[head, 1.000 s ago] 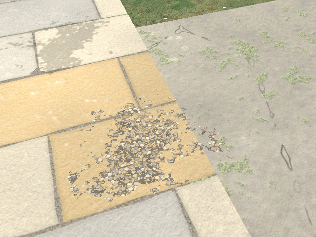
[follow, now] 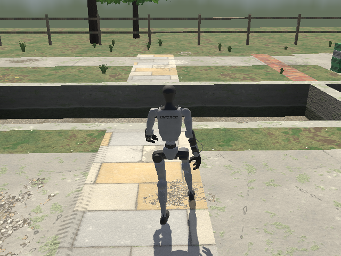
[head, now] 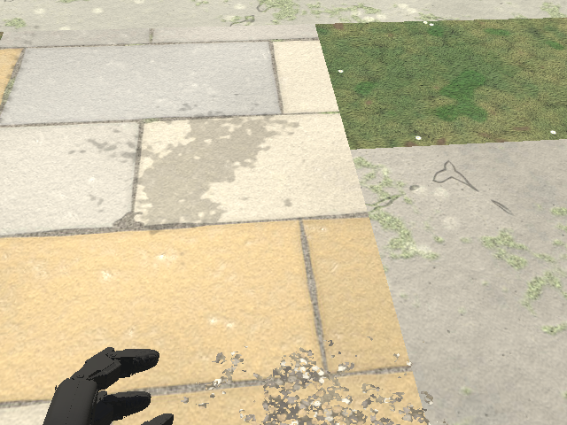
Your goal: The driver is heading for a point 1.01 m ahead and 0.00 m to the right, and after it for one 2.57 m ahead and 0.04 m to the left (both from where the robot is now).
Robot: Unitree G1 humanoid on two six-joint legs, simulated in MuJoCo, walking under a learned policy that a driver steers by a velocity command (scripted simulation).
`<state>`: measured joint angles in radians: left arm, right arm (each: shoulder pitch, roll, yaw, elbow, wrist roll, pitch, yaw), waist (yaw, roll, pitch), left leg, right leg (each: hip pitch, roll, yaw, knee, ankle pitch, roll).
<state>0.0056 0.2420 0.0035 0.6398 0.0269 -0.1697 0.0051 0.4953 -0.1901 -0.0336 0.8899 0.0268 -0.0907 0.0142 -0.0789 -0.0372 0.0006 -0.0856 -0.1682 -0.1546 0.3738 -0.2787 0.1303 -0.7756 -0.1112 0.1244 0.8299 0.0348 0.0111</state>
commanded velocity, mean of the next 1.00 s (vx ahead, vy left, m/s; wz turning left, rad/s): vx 1.00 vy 0.00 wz -0.02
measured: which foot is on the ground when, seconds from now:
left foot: down 0.00-0.16, up 0.18-0.60, down 0.62-1.00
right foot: up 0.00-0.12, down 0.14-0.60, up 0.62-1.00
